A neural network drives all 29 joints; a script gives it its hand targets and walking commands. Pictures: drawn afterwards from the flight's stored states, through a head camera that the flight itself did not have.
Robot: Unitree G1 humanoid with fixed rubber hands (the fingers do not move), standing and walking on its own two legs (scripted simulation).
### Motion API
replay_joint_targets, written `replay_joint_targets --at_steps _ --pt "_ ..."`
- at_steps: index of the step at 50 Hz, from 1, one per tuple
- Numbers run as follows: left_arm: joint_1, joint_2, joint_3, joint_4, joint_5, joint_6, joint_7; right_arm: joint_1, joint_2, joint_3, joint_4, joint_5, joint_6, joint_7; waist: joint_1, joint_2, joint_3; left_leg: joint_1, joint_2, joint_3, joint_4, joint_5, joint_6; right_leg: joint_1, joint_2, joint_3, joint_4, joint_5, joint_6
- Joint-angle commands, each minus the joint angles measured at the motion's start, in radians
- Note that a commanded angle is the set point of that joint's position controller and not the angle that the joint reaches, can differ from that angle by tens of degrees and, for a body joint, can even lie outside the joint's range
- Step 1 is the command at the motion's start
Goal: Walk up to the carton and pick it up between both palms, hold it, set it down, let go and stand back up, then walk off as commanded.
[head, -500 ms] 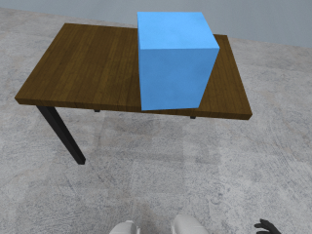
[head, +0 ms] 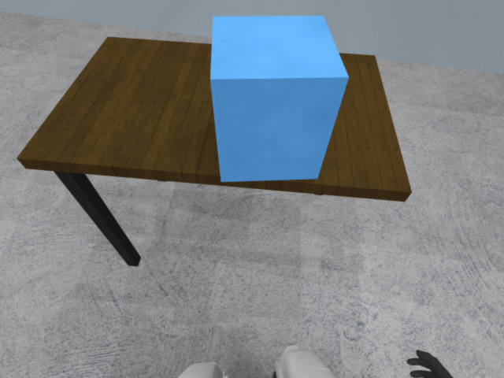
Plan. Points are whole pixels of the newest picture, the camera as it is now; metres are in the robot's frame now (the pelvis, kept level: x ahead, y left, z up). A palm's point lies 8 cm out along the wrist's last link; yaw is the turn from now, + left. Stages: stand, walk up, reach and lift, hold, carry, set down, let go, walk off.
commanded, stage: walk off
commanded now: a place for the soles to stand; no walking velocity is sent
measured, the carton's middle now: (269, 103) +0.60 -0.02 +0.07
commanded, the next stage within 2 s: stand in 1.00 s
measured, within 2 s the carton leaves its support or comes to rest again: neither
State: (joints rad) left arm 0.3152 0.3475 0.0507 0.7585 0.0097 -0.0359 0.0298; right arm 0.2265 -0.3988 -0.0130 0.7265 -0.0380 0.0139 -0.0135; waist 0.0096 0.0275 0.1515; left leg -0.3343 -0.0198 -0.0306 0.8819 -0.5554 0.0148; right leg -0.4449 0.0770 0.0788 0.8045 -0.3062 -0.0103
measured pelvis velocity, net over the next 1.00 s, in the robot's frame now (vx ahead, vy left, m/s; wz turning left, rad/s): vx -0.07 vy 0.00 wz -0.01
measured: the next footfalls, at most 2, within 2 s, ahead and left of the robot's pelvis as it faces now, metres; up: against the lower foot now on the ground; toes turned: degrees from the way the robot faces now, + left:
right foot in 0.24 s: +0.04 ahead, -0.13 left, +0.00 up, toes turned +5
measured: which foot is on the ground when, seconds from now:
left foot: down 0.00-1.00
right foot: down 0.00-0.06, up 0.08-0.22, down 0.24-1.00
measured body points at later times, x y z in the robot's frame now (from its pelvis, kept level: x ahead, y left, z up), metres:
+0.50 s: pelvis -0.06 -0.01 +0.00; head -0.06 +0.00 +0.45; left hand +0.00 +0.30 -0.12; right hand +0.05 -0.31 -0.09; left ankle -0.01 +0.11 -0.70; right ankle +0.00 -0.14 -0.70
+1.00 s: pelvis -0.07 +0.00 +0.00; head -0.05 +0.00 +0.45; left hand -0.01 +0.30 -0.12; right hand +0.05 -0.30 -0.09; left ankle -0.01 +0.11 -0.70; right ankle +0.00 -0.13 -0.70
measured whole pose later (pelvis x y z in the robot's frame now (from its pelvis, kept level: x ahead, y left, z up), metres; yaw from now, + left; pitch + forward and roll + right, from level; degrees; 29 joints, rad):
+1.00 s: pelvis -0.07 +0.00 +0.00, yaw +0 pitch -7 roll -1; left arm 0.31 0.35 0.05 0.87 0.01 -0.03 0.00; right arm 0.22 -0.39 -0.01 0.73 -0.04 0.01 0.00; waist 0.00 0.02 0.16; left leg -0.33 -0.01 -0.03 0.82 -0.36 0.02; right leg -0.33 0.05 0.08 0.78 -0.33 0.00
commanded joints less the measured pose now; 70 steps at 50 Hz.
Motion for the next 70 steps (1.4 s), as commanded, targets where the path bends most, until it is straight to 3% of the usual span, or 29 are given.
replay_joint_targets --at_steps 1,2,3,4,5,8,10,12,13,14,18,22,26,29,32,33,39,40,45,50,52,53,55,58,60,62,66,68,70 --pt "-0.043 0.271 0.052 -0.061 -0.018 0.001 0.006 0.096 -0.229 -0.11 0.04 0.012 -0.035 -0.017 -0.045 -0.101 -0.247 0.195 0.106 -0.191 -0.381 0.273 0.073 0.065 -0.161 0.235 -0.088 0.514 -0.103" --pt "-0.037 0.256 0.054 -0.049 -0.027 0.007 0.008 0.031 -0.274 -0.107 0.015 0.002 -0.033 -0.015 -0.031 0.081 -0.18 0.109 0.245 -0.308 -0.407 0.345 0.147 -0.024 -0.047 0.091 0.028 0.221 -0.038" --pt "-0.041 0.271 0.069 -0.04 -0.025 0.017 0.013 -0.007 -0.293 -0.113 0.001 0.002 -0.034 -0.01 -0.015 0.117 -0.128 0.038 0.34 -0.381 -0.433 0.42 0.244 -0.003 0.026 0.001 0.16 -0.095 -0.02" --pt "-0.041 0.264 0.076 -0.028 -0.022 0.019 0.017 -0.019 -0.28 -0.109 -0.004 -0.007 -0.036 -0.011 -0.011 0.125 -0.084 -0.022 0.379 -0.414 -0.453 0.468 0.273 0.002 0.024 0.024 0.233 -0.272 -0.018" --pt "-0.024 0.271 0.079 -0.025 -0.016 0.018 0.011 -0.06 -0.271 -0.101 -0.014 -0.004 -0.038 -0.013 0.008 0.09 -0.067 -0.079 0.371 -0.4 -0.44 0.419 0.287 0.035 0.003 0.031 0.242 -0.265 -0.026" --pt "0.015 0.255 0.079 0.004 -0.013 0.005 0.007 -0.103 -0.248 -0.097 -0.024 -0.006 -0.029 -0.008 0.017 0.141 -0.065 -0.043 0.298 -0.302 -0.358 0.512 0.21 0.073 -0.023 0.005 0.062 -0.134 -0.026" --pt "0.02 0.253 0.069 0.0 -0.01 -0.009 0.003 -0.088 -0.228 -0.091 -0.022 -0.003 -0.024 -0.002 0.028 0.12 -0.102 -0.071 0.215 -0.223 -0.307 0.421 0.137 0.189 -0.065 0.037 -0.13 0.024 -0.051" --pt "0.013 0.296 0.063 0.012 -0.001 -0.028 0.002 -0.073 -0.176 -0.093 -0.011 0.01 -0.019 0.0 0.001 -0.041 -0.112 -0.084 0.099 -0.09 -0.12 0.265 0.049 0.214 -0.203 0.322 -0.273 0.155 -0.098" --pt "0.008 0.327 0.067 0.02 0.006 -0.033 0.003 -0.073 -0.182 -0.101 0.006 0.019 -0.015 -0.006 0.002 -0.067 -0.136 -0.059 0.026 -0.066 -0.046 0.075 0.031 0.152 -0.319 0.483 -0.329 0.238 -0.18" --pt "-0.028 0.326 0.054 0.007 0.007 -0.037 0.006 -0.075 -0.189 -0.106 0.028 0.021 -0.014 -0.01 -0.008 -0.069 -0.072 -0.033 0.019 -0.051 -0.036 -0.085 0.033 0.064 -0.352 0.49 -0.341 0.271 -0.219" --pt "-0.085 0.307 0.054 0.01 0.005 -0.026 0.007 0.01 -0.201 -0.111 0.055 0.019 -0.016 0.006 -0.049 -0.08 -0.049 0.077 0.039 -0.075 -0.15 0.061 0.048 -0.06 -0.249 0.388 -0.333 0.05 -0.167" --pt "-0.072 0.258 0.044 0.031 -0.01 -0.01 -0.006 -0.065 -0.204 -0.095 0.037 0.005 -0.025 0.011 -0.022 0.008 0.002 -0.01 0.135 -0.252 -0.439 -0.135 0.082 -0.041 -0.1 0.196 -0.289 -0.257 -0.072" --pt "-0.058 0.28 0.061 0.053 -0.002 -0.009 -0.015 -0.079 -0.209 -0.099 0.051 0.0 -0.02 0.016 -0.007 0.03 0.043 -0.114 0.115 -0.215 -0.434 -0.242 0.067 -0.019 -0.116 0.214 -0.337 -0.456 -0.081" --pt "-0.059 0.275 0.058 0.041 -0.006 -0.009 -0.02 -0.064 -0.213 -0.1 0.045 -0.002 -0.03 0.014 -0.011 0.031 0.019 -0.072 0.12 -0.203 -0.439 -0.188 0.058 -0.012 -0.121 0.198 -0.322 -0.387 -0.076" --pt "-0.06 0.29 0.061 0.049 0.0 -0.016 -0.018 -0.047 -0.201 -0.103 0.046 0.005 -0.023 0.013 -0.018 -0.058 -0.032 -0.037 0.081 -0.138 -0.32 -0.083 0.051 0.016 -0.172 0.287 -0.388 -0.375 -0.093" --pt "-0.083 0.281 0.056 0.05 0.0 -0.015 -0.016 -0.039 -0.192 -0.105 0.056 0.003 -0.023 0.014 -0.026 -0.033 -0.023 -0.023 0.068 -0.133 -0.311 -0.055 0.046 -0.007 -0.188 0.318 -0.395 -0.383 -0.112" --pt "-0.057 0.256 0.053 0.041 -0.013 -0.008 -0.019 -0.063 -0.209 -0.102 0.034 -0.002 -0.03 0.02 -0.01 0.05 -0.014 -0.056 0.14 -0.218 -0.468 -0.148 0.078 0.038 -0.097 0.142 -0.272 -0.258 -0.063" --pt "-0.052 0.263 0.053 0.052 -0.005 -0.011 -0.022 -0.07 -0.215 -0.102 0.04 -0.001 -0.027 0.017 -0.004 0.007 -0.03 -0.046 0.143 -0.209 -0.454 -0.13 0.077 0.064 -0.094 0.122 -0.259 -0.203 -0.065" --pt "-0.067 0.258 0.043 0.035 -0.004 -0.019 -0.015 -0.062 -0.175 -0.098 0.022 0.006 -0.022 0.013 -0.014 -0.003 -0.06 0.012 0.11 -0.175 -0.357 0.053 0.055 0.041 -0.152 0.223 -0.315 -0.14 -0.075" --pt "-0.104 0.274 0.048 0.03 -0.003 -0.014 -0.015 -0.05 -0.192 -0.103 0.042 0.009 -0.022 0.013 -0.023 -0.026 -0.046 0.0 0.084 -0.151 -0.342 -0.025 0.055 0.013 -0.17 0.28 -0.36 -0.215 -0.09" --pt "-0.17 0.243 0.049 0.035 0.009 -0.001 -0.023 -0.036 -0.177 -0.077 0.04 0.032 -0.046 0.02 -0.05 -0.039 -0.051 0.058 0.101 -0.173 -0.425 -0.115 0.055 -0.08 -0.134 0.198 -0.319 -0.42 -0.076" --pt "-0.174 0.224 0.047 0.034 0.017 -0.003 -0.027 -0.06 -0.185 -0.081 0.033 0.029 -0.053 0.017 -0.04 0.035 -0.049 0.025 0.128 -0.207 -0.475 -0.159 0.066 -0.031 -0.12 0.147 -0.29 -0.354 -0.064" --pt "-0.15 0.23 0.046 0.047 0.011 0.005 -0.03 -0.107 -0.2 -0.081 0.02 0.017 -0.049 0.011 -0.024 0.016 -0.045 -0.025 0.169 -0.246 -0.494 -0.206 0.08 0.033 -0.097 0.112 -0.249 -0.248 -0.049" --pt "-0.11 0.212 0.045 0.061 0.012 -0.006 -0.035 -0.107 -0.193 -0.071 0.026 0.032 -0.056 -0.001 0.011 -0.029 -0.105 -0.051 0.145 -0.202 -0.416 -0.009 0.064 0.135 -0.116 0.144 -0.267 -0.192 -0.057" --pt "-0.154 0.261 0.05 0.06 0.005 -0.011 -0.03 -0.102 -0.186 -0.075 0.032 0.037 -0.054 0.01 -0.016 -0.067 -0.14 0.051 0.067 -0.082 -0.299 0.118 0.031 0.056 -0.19 0.256 -0.346 -0.184 -0.092" --pt "-0.195 0.264 0.052 0.037 0.012 -0.015 -0.025 -0.075 -0.161 -0.061 0.035 0.032 -0.054 0.013 -0.03 -0.026 -0.14 0.07 0.073 -0.096 -0.296 0.157 0.034 0.059 -0.211 0.275 -0.346 -0.153 -0.085" --pt "-0.165 0.239 0.033 0.085 -0.008 -0.016 -0.023 -0.046 -0.179 -0.064 0.064 0.03 -0.066 0.012 -0.022 -0.059 -0.26 0.14 0.122 -0.15 -0.305 0.33 0.055 0.144 -0.161 0.177 -0.247 0.149 -0.077" --pt "-0.163 0.236 0.038 0.104 -0.003 -0.008 -0.022 -0.071 -0.191 -0.063 0.061 0.034 -0.066 0.004 -0.011 -0.012 -0.228 0.105 0.124 -0.149 -0.336 0.322 0.058 0.148 -0.153 0.166 -0.243 0.1 -0.069" --pt "-0.207 0.269 0.045 0.089 0.005 -0.008 -0.021 -0.123 -0.165 -0.062 0.034 0.032 -0.061 0.006 -0.012 -0.047 -0.198 0.05 0.117 -0.149 -0.335 0.28 0.054 0.143 -0.156 0.163 -0.234 0.1 -0.071"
